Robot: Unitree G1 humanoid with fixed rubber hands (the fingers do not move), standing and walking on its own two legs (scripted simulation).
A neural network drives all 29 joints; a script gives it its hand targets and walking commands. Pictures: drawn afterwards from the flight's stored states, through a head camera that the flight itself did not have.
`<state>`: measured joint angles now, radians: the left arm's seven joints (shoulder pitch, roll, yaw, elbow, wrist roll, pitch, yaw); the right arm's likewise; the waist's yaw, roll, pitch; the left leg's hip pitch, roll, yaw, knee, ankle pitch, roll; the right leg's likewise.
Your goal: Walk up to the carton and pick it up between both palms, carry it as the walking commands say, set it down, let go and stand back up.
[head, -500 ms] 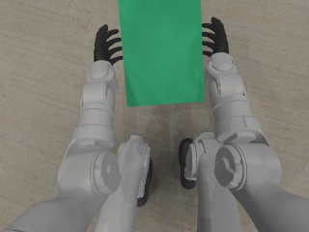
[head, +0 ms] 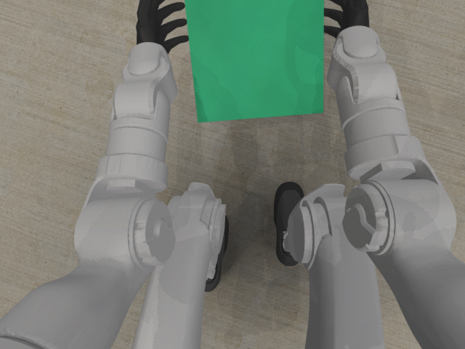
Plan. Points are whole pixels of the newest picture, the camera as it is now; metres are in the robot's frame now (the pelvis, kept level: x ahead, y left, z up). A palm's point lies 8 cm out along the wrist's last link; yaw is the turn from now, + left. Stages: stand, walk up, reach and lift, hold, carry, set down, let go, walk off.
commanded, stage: set down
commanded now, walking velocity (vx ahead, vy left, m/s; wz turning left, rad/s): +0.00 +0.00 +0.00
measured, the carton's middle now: (249, 28) +0.58 -0.01 -0.23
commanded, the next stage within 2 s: none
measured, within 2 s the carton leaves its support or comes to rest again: rests again in 0.84 s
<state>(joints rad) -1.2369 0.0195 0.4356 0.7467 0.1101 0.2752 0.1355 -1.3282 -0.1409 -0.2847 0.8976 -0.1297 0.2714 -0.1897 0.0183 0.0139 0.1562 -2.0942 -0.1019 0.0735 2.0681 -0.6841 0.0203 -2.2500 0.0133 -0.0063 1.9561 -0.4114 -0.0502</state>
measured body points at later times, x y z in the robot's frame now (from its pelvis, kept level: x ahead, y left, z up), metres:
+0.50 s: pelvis +0.00 +0.01 -0.04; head +0.36 -0.01 +0.21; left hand +0.55 +0.13 -0.20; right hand +0.57 -0.15 -0.20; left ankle +0.08 +0.10 -0.38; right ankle +0.15 -0.10 -0.38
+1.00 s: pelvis +0.00 +0.01 -0.06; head +0.37 -0.01 +0.19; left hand +0.56 +0.13 -0.21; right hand +0.58 -0.15 -0.21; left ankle +0.08 +0.10 -0.38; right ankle +0.15 -0.10 -0.38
